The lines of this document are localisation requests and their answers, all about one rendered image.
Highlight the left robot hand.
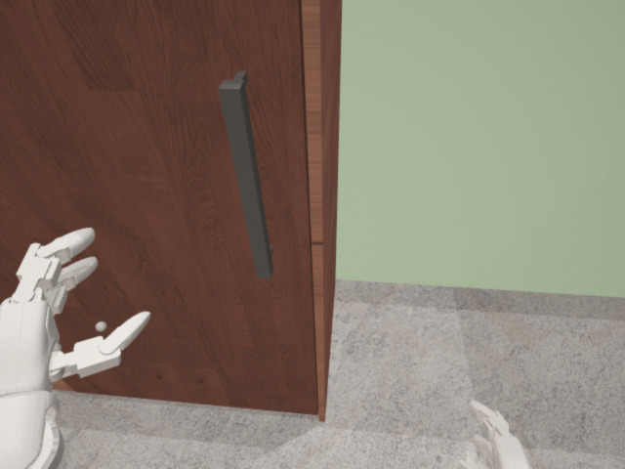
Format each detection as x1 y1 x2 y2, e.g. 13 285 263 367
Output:
0 228 150 397

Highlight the right robot hand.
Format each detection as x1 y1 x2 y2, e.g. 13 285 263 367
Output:
460 401 532 469

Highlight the robot left forearm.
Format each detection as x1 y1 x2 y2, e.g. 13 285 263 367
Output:
0 391 64 469

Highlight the handle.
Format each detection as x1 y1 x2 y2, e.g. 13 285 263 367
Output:
219 70 273 279

